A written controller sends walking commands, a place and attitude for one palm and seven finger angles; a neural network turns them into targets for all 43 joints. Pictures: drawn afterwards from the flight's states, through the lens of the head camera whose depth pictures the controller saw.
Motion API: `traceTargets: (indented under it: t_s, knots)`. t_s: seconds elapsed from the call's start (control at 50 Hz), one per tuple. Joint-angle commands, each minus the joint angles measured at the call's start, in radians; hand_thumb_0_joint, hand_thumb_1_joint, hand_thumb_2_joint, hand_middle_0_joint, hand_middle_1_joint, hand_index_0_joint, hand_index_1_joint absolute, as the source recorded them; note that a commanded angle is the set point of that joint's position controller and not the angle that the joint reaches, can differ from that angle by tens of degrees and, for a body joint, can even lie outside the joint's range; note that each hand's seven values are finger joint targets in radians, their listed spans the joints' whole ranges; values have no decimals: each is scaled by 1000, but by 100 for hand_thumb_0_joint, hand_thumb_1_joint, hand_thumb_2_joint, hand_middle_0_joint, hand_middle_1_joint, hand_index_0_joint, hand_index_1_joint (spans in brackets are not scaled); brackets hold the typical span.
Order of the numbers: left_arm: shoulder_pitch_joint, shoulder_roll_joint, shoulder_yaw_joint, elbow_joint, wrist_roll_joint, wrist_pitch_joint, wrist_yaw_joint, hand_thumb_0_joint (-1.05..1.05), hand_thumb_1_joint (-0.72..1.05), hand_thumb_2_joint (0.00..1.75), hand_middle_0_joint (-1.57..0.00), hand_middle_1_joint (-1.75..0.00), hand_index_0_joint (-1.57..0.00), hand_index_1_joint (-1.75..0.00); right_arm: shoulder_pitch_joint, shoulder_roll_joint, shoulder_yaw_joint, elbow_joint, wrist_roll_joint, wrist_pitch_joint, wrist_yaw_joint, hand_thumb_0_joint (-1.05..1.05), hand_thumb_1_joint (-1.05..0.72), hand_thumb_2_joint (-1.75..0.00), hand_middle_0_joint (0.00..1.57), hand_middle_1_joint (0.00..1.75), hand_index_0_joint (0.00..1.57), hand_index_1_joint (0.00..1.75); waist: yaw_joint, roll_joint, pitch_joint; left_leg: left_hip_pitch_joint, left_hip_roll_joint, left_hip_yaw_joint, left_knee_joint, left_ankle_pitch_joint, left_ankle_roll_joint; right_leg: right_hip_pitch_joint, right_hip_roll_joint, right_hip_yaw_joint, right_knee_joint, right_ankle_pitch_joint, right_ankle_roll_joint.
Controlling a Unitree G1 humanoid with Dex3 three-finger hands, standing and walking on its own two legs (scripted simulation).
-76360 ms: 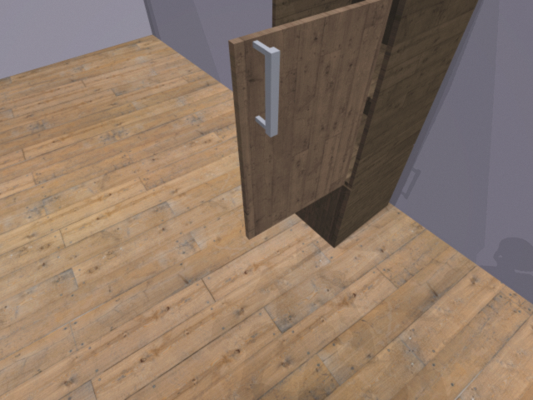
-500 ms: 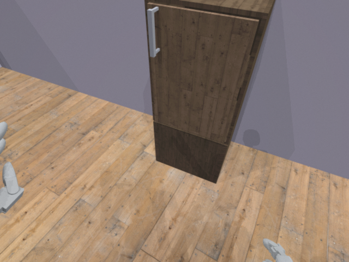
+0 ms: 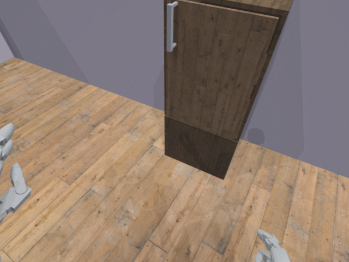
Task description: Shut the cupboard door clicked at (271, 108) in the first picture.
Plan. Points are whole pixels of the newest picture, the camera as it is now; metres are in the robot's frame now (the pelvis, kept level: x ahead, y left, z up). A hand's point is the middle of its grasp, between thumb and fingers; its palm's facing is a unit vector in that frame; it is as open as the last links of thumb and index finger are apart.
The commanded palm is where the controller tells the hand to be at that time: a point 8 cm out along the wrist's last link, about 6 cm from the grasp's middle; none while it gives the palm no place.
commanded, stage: stop stepping back and stand still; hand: left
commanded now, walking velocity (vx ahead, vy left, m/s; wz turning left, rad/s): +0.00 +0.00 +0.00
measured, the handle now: (172, 27) +0.90 +0.08 +0.15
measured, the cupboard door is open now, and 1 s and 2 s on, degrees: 0 0 0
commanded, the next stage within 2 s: let the arm hang, fingers relaxed in 0.02 s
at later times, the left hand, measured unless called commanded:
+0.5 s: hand out of the picture +0.00 +0.16 -0.19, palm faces +0.00 -0.99 -0.14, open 7.2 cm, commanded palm none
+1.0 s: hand out of the picture -0.01 +0.17 -0.17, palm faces +0.03 -0.97 -0.23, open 7.4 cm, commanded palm none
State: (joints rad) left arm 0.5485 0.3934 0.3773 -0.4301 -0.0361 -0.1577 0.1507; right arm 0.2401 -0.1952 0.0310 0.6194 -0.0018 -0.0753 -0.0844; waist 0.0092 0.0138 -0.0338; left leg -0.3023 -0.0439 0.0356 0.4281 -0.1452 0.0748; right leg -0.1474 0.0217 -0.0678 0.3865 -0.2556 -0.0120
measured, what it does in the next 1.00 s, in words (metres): stands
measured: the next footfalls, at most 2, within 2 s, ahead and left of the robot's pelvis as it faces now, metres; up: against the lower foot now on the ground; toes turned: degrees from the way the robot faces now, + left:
none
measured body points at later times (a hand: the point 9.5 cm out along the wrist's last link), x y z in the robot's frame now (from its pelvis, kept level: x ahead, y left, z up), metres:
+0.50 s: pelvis -0.01 -0.02 -0.01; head +0.00 +0.01 +0.44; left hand +0.00 +0.21 -0.17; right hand +0.03 -0.29 -0.13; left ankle +0.05 +0.07 -0.74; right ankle -0.03 -0.11 -0.74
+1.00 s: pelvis +0.00 -0.02 +0.00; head -0.02 -0.03 +0.45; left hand -0.01 +0.22 -0.15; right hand +0.00 -0.24 -0.16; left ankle +0.05 +0.07 -0.74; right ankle -0.03 -0.11 -0.74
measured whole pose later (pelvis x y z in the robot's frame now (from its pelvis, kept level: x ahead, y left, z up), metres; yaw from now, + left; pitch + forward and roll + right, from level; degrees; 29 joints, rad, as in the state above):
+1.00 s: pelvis +0.00 -0.02 +0.00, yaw +1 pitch -3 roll +0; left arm 0.30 0.18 0.00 1.15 0.01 0.00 0.03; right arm 0.28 -0.16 0.02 1.13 -0.02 0.02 -0.03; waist -0.01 0.03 0.01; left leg -0.22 -0.04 0.02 0.40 -0.13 0.05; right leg -0.08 0.02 -0.08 0.40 -0.27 -0.04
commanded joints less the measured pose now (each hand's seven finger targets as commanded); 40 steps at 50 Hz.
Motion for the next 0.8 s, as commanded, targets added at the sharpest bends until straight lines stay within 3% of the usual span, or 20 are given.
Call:
traceTargets:
  t_s: [0.0,0.02,0.08,0.1,0.12,0.14,0.16,0.2,0.22,0.26,0.3,0.36,0.4,0.5,0.54,0.62,0.7,0.78]
  knots:
    - [-85,188,115,-235,-1,-74,19,0,90,90,-20,-30,-20,-30,-96,-135,-51,-159,4,-59,-13,0,-90,-90,20,30,20,30,-7,75,-59,4,151,-189,-154,-126,-50,38,-42,80,-33,28,6]
    - [-86,211,138,-246,1,-74,21,0,90,90,-20,-30,-20,-30,-99,-139,-54,-156,2,-61,-14,0,-90,-90,20,30,20,30,-5,84,-71,7,147,-187,-149,-114,-53,47,-44,82,-32,34,4]
    - [-61,191,128,-232,-4,-75,19,0,90,90,-20,-30,-20,-30,-98,-132,-51,-158,3,-54,-11,0,-90,-90,20,30,20,30,-6,71,-66,8,145,-181,-132,-75,-54,43,-49,84,-38,40,2]
    - [-95,6,-282,548,60,64,-117,0,90,90,-20,-30,-20,-30,-152,-303,-88,64,17,-109,82,0,-90,-90,20,30,20,30,-33,59,54,-18,145,-191,81,256,-45,-125,-120,32,77,158,-25]
    - [-117,-6,-261,578,54,145,-130,0,90,90,-20,-30,-20,-30,-62,-260,-99,86,16,-50,83,0,-90,-90,20,30,20,30,-31,41,-45,101,154,-154,102,387,-81,-130,-132,90,29,145,-34]
    - [-127,4,-263,548,47,166,-132,0,90,90,-20,-30,-20,-30,-49,-272,-101,57,17,-33,81,0,-90,-90,20,30,20,30,-25,55,-48,126,158,-150,129,385,-78,-151,-131,78,40,87,-43]
    - [-156,4,-270,578,49,161,-134,0,90,90,-20,-30,-20,-30,-46,-275,-97,63,12,-26,82,0,-90,-90,20,30,20,30,-22,29,-79,110,170,-178,127,363,-57,-166,-116,65,80,3,-50]
    - [-207,31,-280,681,55,155,-140,0,90,90,-20,-30,-20,-30,-62,-287,-83,70,4,-1,80,0,-90,-90,20,30,20,30,-15,-86,-52,31,186,-247,64,268,-6,-112,-88,68,114,-49,-42]
    - [-225,44,-286,737,59,153,-142,0,90,90,-20,-30,-20,-30,-78,-290,-79,76,-2,5,79,0,-90,-90,20,30,20,30,-11,-143,-37,7,187,-261,45,240,1,-96,-89,86,108,-41,-44]
    - [-257,45,-296,851,58,155,-143,0,90,90,-20,-30,-20,-30,-87,-285,-70,98,-8,19,79,0,-90,-90,20,30,20,30,-7,-166,-24,-19,167,-264,18,158,2,-67,-107,112,87,-42,-53]
    - [-273,35,-311,970,57,158,-141,0,90,90,-20,-30,-20,-30,-89,-259,-60,135,-15,36,81,0,-90,-90,20,30,20,30,-9,-141,-11,-10,136,-238,9,76,-9,-70,-129,141,47,-52,-61]
    - [-284,13,-335,1117,54,161,-138,0,90,90,-20,-30,-20,-30,-66,-208,-45,189,-22,61,82,0,-90,-90,20,30,20,30,-22,4,10,30,102,-206,-4,8,-29,-91,-153,168,-6,-90,-79]
    - [-270,1,-342,1207,50,159,-137,0,90,90,-20,-30,-20,-30,-52,-191,-39,229,-21,68,78,0,-90,-90,20,30,20,30,-22,95,15,39,110,-216,-45,-21,-28,-75,-136,158,-11,-89,-71]
    - [-206,-23,-339,1384,45,150,-136,0,90,90,-20,-30,-20,-30,-19,-171,-41,312,-15,72,62,0,-90,-90,20,30,20,30,-8,190,4,34,122,-219,-96,-74,-26,13,-128,140,-51,-46,-66]
    - [-204,-31,-341,1431,45,145,-135,0,90,90,-20,-30,-20,-30,2,-174,-45,338,-10,71,56,0,-90,-90,20,30,20,30,-14,121,16,57,128,-215,-87,-41,-25,9,-134,137,-78,-30,-66]
    - [-202,-49,-349,1502,46,142,-133,0,90,90,-20,-30,-20,-30,40,-173,-50,390,-7,79,51,0,-90,-90,20,30,20,30,-23,17,105,78,127,-202,-91,-75,-26,-65,-134,134,-126,-95,-68]
    - [-194,-73,-355,1544,45,145,-129,0,90,90,-20,-30,-20,-30,68,-150,-49,429,-10,84,49,0,-90,-90,20,30,20,30,-30,-55,138,100,123,-186,-93,-94,-26,-105,-137,136,-144,-140,-66]
    - [-185,-88,-359,1561,44,146,-123,0,90,90,-20,-30,-20,-30,81,-123,-44,455,-11,85,50,0,-90,-90,20,30,20,30,-28,-77,135,109,121,-171,-88,-67,-27,-108,-138,138,-142,-137,-62]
